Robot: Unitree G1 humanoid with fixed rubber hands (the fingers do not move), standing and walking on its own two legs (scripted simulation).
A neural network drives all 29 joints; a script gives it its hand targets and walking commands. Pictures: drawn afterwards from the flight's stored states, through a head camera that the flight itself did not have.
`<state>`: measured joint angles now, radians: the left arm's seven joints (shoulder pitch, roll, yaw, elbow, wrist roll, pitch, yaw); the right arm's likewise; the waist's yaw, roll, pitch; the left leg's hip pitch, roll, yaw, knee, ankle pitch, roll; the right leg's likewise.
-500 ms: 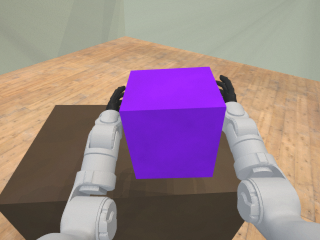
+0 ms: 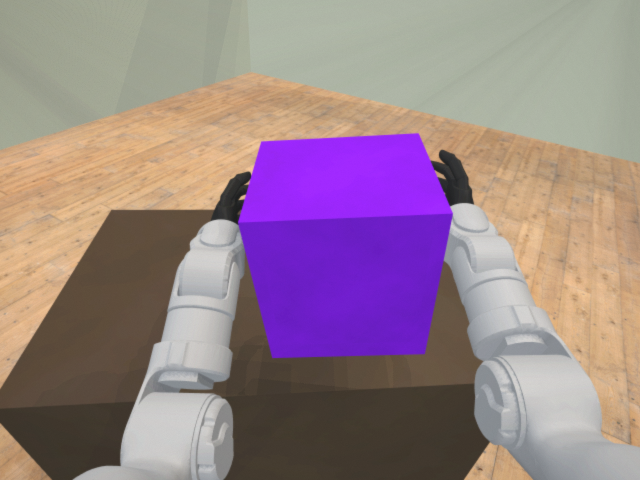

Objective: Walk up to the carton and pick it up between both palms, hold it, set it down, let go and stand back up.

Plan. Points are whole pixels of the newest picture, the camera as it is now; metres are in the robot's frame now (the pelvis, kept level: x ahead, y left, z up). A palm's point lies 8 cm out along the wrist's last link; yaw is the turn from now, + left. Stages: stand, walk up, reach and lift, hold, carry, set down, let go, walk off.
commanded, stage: hold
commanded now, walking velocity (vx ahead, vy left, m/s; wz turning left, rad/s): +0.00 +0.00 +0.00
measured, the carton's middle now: (343, 248) +0.35 -0.01 +0.16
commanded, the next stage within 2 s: set down in 0.02 s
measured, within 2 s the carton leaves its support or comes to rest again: neither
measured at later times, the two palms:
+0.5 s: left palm (220, 223) +0.37 +0.15 +0.18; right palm (444, 206) +0.39 -0.15 +0.21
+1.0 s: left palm (233, 234) +0.39 +0.14 +0.15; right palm (435, 229) +0.42 -0.16 +0.15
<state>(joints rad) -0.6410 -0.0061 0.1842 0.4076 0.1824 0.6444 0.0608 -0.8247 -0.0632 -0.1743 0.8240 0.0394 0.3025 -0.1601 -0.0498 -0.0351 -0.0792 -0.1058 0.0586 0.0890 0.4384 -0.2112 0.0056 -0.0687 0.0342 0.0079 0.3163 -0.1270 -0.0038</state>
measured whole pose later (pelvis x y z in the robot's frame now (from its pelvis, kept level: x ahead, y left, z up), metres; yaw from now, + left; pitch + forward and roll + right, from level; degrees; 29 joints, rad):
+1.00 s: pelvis +0.03 +0.00 +0.00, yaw +0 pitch -5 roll -1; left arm -0.57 -0.11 0.25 0.35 0.28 0.48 0.05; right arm -0.70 -0.06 -0.16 0.80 0.06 0.07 -0.14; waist -0.01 0.01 0.00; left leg -0.07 0.05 0.09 0.40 -0.23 0.00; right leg -0.04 0.03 0.01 0.29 -0.16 0.00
